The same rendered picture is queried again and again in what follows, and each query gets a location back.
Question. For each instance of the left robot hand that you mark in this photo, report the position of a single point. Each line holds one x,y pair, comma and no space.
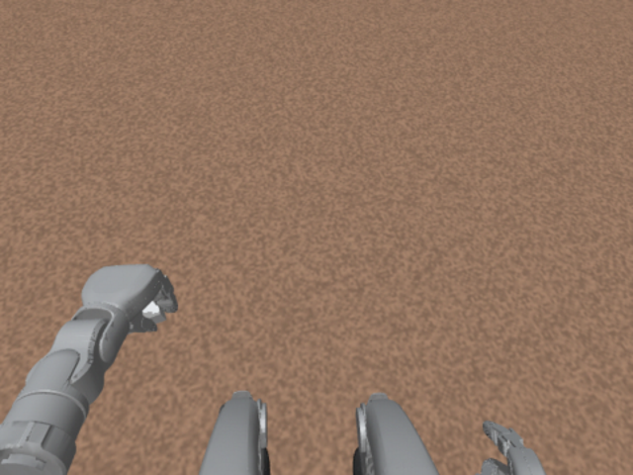
131,288

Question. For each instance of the left robot arm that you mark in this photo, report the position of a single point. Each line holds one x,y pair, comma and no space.
38,435

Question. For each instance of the small box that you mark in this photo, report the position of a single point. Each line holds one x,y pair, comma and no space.
154,312

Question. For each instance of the right robot hand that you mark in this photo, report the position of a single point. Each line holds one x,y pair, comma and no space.
520,460

